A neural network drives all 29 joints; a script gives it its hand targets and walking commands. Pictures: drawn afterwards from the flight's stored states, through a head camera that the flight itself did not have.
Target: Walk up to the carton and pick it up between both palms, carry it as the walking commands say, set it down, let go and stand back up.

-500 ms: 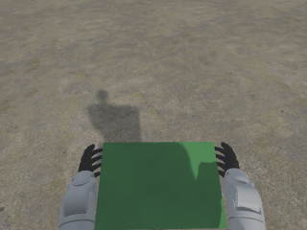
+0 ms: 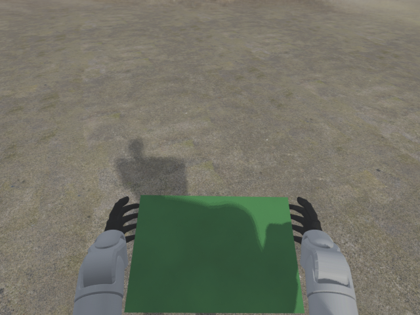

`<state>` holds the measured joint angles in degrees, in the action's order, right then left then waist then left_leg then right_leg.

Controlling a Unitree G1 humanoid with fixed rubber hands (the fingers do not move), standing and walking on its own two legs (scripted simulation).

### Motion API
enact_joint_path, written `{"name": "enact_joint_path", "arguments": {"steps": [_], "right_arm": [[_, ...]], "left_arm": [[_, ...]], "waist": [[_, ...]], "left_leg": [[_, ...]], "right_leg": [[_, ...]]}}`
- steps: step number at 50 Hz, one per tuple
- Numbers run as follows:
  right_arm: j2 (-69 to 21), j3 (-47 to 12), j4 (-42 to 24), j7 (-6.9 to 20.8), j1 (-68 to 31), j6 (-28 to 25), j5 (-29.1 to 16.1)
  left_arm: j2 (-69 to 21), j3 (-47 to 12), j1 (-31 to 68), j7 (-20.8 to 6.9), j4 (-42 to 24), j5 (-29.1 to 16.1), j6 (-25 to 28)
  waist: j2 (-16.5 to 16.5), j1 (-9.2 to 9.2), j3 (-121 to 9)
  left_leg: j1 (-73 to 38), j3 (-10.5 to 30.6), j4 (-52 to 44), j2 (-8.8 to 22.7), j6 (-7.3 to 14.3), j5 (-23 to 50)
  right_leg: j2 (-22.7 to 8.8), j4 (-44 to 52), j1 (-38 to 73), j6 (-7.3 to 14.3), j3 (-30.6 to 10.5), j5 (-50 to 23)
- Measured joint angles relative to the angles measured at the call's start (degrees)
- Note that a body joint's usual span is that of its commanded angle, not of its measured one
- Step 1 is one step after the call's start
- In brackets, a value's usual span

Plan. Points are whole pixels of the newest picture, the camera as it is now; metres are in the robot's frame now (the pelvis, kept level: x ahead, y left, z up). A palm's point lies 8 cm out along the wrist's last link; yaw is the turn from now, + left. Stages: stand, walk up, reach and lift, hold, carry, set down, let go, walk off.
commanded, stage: hold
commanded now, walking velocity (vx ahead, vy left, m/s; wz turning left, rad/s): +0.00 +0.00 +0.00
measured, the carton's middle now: (212, 257) +0.28 +0.01 -0.06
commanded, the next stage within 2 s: set down in 0.46 s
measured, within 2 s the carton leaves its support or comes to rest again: neither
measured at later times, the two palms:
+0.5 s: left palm (113, 225) +0.28 +0.20 +0.05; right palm (302, 228) +0.29 -0.17 +0.04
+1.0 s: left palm (122, 228) +0.31 +0.21 +0.00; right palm (298, 242) +0.29 -0.18 -0.01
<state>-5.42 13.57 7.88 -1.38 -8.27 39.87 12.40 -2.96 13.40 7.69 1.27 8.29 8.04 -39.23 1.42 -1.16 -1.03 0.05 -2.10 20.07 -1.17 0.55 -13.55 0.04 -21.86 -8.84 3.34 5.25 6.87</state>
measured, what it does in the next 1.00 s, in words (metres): stands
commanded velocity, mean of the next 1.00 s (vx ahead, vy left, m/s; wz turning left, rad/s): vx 0.00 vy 0.00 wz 0.00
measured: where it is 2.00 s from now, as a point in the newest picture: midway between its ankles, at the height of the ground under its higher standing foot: outside the picture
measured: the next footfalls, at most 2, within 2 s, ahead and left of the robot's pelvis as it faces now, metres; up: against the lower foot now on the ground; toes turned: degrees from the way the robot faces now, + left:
none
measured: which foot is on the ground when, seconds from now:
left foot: down 0.00-1.00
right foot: down 0.00-1.00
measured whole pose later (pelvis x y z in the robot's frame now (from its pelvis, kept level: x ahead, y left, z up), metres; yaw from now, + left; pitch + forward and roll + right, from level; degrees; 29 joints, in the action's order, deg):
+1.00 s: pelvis +0.01 +0.02 +0.00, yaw +0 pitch -1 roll +0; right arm -5.3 22.5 20.2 5.4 -14.8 27.9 17.1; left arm -3.2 20.5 16.8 -4.9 24.8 11.0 -25.5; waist -2.2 1.2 3.7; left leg 7.9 -2.0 24.7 -1.3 2.0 -16.0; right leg 0.8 -21.8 -14.6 2.1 3.4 6.6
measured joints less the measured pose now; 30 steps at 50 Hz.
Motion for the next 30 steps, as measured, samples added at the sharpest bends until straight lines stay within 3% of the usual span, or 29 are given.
{"name": "enact_joint_path", "arguments": {"steps": [12, 30], "right_arm": [[3.0, 1.7, 8.2, 1.7, -7.8, 0.4, 1.4], [-1.1, 4.0, 8.3, 1.4, -5.6, -1.7, 2.9]], "left_arm": [[0.4, 2.2, 7.7, 0.4, 9.3, 0.3, 0.1], [0.4, 4.7, 8.2, 0.3, 10.2, 1.6, 1.5]], "waist": [[-1.9, 0.00, 0.4], [-2.2, 0.12, 1.1]], "left_leg": [[0.0, 0.0, 0.9, -0.2, 0.3, 0.0], [0.0, 0.0, 1.0, -0.2, 0.4, -0.6]], "right_leg": [[0.8, 0.0, 0.4, 0.0, -1.8, -0.7], [0.8, 0.0, 0.4, -0.3, -1.8, -0.1]]}}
